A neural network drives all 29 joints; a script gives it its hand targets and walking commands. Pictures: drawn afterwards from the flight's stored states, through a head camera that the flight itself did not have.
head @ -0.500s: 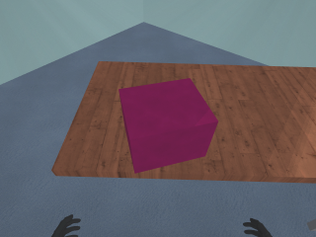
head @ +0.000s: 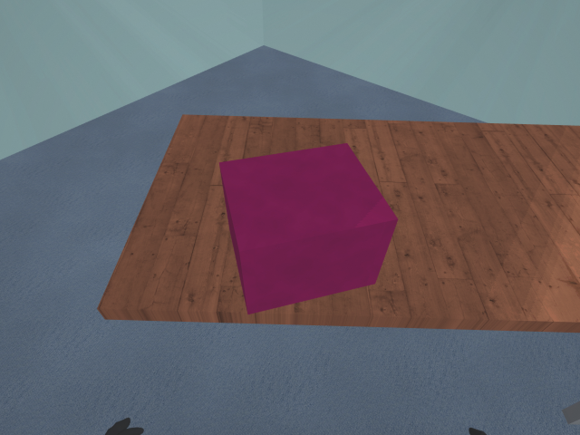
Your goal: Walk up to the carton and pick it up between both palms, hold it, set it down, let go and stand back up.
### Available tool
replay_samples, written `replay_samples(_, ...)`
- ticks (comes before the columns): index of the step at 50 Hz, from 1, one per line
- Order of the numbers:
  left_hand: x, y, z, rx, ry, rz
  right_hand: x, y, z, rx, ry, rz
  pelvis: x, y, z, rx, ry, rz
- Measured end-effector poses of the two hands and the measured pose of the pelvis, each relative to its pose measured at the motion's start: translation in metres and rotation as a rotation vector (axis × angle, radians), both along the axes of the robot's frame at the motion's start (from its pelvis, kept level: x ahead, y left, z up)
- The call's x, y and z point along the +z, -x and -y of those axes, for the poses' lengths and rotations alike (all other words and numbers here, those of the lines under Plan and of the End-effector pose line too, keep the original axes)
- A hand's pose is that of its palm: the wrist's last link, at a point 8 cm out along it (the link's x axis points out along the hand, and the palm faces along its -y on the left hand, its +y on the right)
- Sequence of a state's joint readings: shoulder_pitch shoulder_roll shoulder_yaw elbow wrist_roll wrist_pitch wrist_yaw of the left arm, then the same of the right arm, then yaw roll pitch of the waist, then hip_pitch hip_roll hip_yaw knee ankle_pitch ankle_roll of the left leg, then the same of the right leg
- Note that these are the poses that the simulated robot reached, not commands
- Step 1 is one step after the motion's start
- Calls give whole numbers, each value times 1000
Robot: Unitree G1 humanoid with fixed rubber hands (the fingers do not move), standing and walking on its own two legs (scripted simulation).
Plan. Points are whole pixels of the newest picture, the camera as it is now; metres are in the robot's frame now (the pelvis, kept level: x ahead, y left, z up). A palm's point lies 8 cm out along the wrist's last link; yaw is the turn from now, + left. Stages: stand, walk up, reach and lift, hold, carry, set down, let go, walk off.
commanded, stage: stand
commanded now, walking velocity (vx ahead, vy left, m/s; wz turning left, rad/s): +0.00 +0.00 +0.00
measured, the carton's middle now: (299, 225) +0.44 -0.01 +0.04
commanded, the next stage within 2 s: walk up in 1.64 s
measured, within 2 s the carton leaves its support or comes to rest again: neither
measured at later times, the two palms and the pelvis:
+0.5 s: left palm out of the picture +0.08 +0.26 -0.12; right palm out of the picture +0.08 -0.29 -0.11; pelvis -0.01 +0.00 +0.00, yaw +0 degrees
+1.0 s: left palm out of the picture +0.05 +0.26 -0.12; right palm out of the picture +0.05 -0.29 -0.12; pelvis -0.02 +0.00 +0.00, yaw +0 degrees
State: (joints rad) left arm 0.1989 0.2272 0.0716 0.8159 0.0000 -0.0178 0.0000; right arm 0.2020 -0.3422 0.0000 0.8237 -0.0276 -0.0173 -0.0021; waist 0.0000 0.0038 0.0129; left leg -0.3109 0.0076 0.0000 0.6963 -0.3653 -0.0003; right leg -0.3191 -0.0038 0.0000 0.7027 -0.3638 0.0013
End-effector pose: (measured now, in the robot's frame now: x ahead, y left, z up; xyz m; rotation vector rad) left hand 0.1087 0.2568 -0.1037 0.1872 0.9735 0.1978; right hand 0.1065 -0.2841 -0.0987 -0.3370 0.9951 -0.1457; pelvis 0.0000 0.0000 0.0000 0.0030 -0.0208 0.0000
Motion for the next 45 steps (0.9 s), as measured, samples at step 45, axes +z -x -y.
replay_samples(45,-18,60,-6,25,1,-154,-16,57,6,-54,3,-135,0,21,-2,2,-1,29)
